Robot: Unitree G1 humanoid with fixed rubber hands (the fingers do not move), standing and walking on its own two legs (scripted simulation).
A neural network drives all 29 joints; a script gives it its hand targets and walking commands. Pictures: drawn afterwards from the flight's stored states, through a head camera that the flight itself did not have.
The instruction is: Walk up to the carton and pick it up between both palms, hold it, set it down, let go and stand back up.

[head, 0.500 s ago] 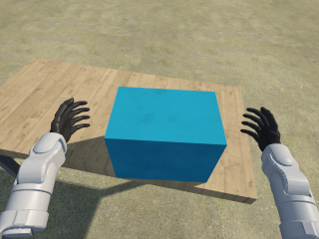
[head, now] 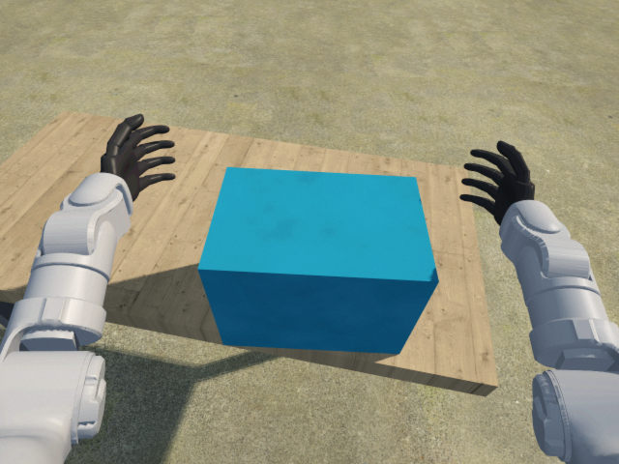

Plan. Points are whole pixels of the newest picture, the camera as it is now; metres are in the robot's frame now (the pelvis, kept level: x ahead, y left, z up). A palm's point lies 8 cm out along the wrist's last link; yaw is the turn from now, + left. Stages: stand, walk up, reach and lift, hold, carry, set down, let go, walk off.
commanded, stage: reach and lift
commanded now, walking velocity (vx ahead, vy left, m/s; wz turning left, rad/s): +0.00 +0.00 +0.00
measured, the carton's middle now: (316, 264) +0.40 -0.02 +0.01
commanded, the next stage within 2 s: none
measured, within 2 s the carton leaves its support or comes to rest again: neither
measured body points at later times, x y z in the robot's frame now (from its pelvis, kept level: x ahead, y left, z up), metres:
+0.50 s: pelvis -0.01 +0.00 -0.01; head +0.04 +0.00 +0.44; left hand +0.43 +0.22 +0.07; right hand +0.41 -0.24 +0.06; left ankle -0.04 +0.10 -0.75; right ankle +0.02 -0.11 -0.75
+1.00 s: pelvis -0.03 +0.00 -0.02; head +0.06 -0.01 +0.42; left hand +0.44 +0.20 +0.04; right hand +0.41 -0.24 +0.03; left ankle -0.04 +0.10 -0.75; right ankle +0.02 -0.11 -0.75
